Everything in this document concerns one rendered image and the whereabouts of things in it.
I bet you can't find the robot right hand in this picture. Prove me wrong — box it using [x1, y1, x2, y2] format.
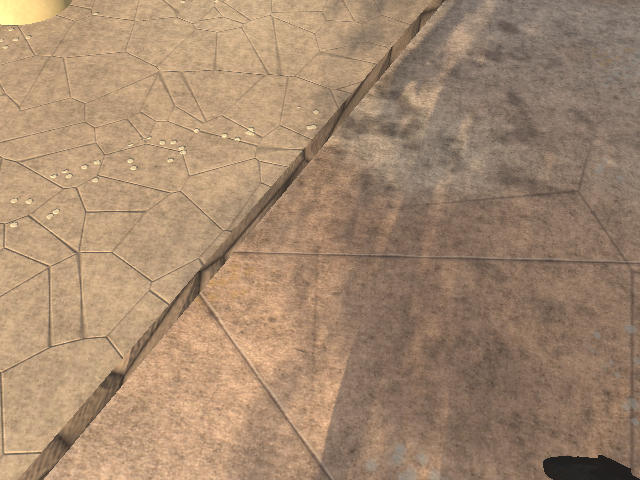
[543, 455, 640, 480]

